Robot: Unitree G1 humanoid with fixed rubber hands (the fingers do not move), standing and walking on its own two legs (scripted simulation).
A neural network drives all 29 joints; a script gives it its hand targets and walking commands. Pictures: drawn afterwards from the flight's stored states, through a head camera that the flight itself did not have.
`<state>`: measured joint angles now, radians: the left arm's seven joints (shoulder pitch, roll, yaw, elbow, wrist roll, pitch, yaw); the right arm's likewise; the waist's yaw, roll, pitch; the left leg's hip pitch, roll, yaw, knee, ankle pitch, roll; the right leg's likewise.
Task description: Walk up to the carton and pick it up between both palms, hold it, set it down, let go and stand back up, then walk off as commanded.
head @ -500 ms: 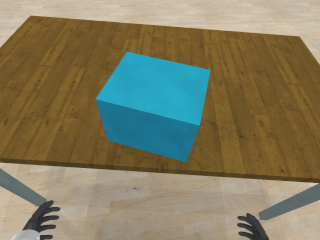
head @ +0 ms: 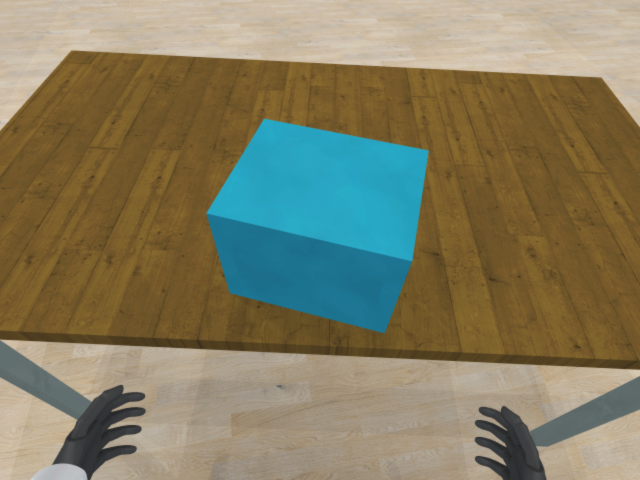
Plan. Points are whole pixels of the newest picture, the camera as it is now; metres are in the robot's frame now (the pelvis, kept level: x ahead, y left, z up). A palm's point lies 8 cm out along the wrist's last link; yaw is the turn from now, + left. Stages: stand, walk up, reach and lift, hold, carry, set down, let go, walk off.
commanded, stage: reach and lift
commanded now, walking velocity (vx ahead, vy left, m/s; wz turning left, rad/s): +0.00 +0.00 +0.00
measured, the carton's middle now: (324, 225) +0.45 +0.03 +0.04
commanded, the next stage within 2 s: none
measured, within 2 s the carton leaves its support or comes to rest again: neither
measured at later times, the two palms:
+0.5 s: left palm (39, 465) +0.13 +0.28 +0.04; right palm out of the picture +0.15 -0.18 +0.03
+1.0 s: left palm (60, 407) +0.17 +0.26 +0.08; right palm (515, 428) +0.19 -0.17 +0.06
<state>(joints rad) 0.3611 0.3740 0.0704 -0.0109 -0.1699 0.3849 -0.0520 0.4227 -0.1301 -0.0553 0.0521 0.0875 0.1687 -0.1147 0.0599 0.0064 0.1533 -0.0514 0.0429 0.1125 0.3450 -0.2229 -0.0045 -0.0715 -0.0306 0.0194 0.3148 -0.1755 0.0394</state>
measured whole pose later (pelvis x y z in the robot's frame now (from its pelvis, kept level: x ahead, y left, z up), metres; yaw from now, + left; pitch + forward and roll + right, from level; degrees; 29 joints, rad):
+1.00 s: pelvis +0.01 -0.01 +0.00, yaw +2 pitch -5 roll -1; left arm 0.36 0.57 0.09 -0.30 -0.37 0.31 -0.16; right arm 0.53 -0.04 0.07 -0.50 0.23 0.44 -0.32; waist 0.09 -0.02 0.08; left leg -0.02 0.06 0.06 0.37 -0.25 -0.03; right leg -0.03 -0.01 -0.01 0.34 -0.21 0.02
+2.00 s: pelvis -0.01 +0.00 +0.00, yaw +2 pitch -1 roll -1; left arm -0.56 0.52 0.12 0.28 -0.34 0.56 -0.12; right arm -0.34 -0.21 -0.05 0.07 0.37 0.47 -0.26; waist -0.04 -0.02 0.07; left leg -0.18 0.04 0.06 0.41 -0.22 0.00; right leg -0.16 -0.03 0.01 0.34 -0.16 0.04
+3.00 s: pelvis +0.00 +0.00 -0.01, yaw +3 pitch +11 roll -2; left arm -1.01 0.47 -0.07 1.22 -0.33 0.04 -0.09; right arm -0.78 -0.14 0.00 0.89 0.32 0.09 -0.26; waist -0.12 0.00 -0.10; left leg -0.45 0.05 0.02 0.49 -0.24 -0.01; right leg -0.40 -0.01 -0.02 0.38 -0.17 0.03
